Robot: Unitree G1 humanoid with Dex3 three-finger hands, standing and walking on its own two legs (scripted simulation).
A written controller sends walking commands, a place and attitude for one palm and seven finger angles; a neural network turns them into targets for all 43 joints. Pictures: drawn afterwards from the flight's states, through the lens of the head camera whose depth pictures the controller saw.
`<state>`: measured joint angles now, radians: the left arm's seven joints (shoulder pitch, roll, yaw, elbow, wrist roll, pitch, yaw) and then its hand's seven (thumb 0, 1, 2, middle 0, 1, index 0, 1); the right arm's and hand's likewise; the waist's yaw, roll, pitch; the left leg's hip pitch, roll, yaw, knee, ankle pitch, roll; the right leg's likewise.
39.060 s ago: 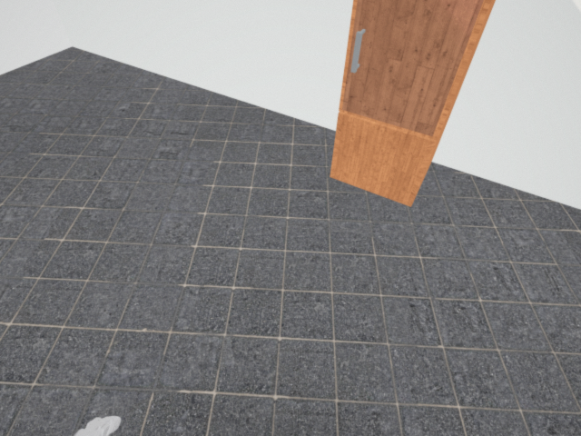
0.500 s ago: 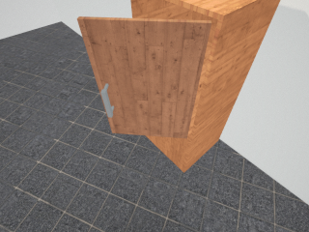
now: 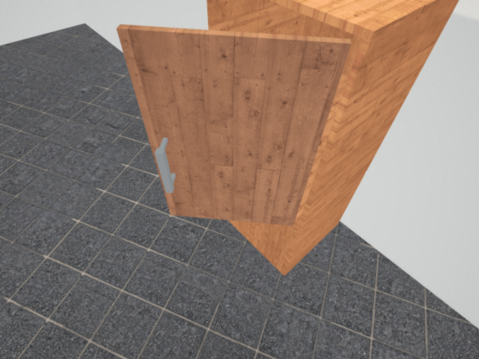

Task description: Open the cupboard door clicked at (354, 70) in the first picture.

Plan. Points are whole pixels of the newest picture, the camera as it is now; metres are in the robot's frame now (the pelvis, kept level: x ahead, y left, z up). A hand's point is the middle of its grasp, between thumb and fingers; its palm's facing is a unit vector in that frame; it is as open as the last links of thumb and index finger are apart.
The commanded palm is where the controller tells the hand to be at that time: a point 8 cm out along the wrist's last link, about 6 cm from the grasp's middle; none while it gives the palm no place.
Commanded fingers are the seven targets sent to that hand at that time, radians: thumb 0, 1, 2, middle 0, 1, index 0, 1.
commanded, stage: come to a stop and stand still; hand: left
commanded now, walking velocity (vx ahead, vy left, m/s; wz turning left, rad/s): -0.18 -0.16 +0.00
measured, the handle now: (167, 166) +0.55 +0.23 -0.07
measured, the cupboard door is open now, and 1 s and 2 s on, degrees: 43 43 43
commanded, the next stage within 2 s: look again from close up in 0.86 s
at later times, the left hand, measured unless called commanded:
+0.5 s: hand out of the picture +0.07 +0.18 -0.17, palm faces +0.05 -0.98 -0.21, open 7.2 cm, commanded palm none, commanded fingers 0.00 0.90 0.90 -0.20 -0.30 -0.20 -0.30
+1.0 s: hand out of the picture -0.01 +0.19 -0.15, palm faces -0.01 -0.97 -0.25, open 7.4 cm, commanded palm none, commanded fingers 0.00 0.90 0.90 -0.20 -0.30 -0.20 -0.30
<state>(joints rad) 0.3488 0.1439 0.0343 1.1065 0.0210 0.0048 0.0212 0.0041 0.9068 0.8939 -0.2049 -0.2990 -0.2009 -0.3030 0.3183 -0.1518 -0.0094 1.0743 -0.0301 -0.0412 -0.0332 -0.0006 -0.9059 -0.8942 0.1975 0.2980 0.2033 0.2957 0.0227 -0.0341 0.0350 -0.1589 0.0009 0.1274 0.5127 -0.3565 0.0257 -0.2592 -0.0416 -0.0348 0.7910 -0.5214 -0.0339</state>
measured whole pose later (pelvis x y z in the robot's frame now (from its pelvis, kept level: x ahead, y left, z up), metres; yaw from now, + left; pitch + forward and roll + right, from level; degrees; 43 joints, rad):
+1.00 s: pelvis +0.00 +0.01 +0.01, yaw +0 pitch +0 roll +2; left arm 0.28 0.15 -0.02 1.11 0.01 0.00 0.02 0.00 0.91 0.89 -0.20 -0.30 -0.20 -0.30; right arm 0.32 -0.18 0.02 1.07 -0.02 -0.01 -0.02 0.00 -0.91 -0.89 0.20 0.30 0.20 0.30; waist 0.00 0.05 0.05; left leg -0.14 -0.01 0.13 0.40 -0.26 0.03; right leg -0.27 -0.04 -0.06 0.50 -0.23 -0.02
